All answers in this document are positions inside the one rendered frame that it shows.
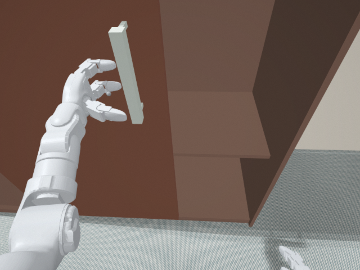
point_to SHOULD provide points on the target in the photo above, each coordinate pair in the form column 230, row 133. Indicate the robot left upper arm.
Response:
column 41, row 237

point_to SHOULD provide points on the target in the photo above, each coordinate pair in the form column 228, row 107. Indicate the robot left hand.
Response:
column 77, row 90

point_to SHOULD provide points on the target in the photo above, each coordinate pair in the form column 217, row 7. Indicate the handle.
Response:
column 120, row 47

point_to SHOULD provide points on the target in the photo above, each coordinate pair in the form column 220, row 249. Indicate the robot right hand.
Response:
column 293, row 258

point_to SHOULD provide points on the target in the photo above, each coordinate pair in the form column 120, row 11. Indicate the wardrobe door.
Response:
column 9, row 193
column 125, row 170

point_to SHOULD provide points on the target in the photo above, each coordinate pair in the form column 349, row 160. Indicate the left robot forearm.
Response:
column 53, row 180

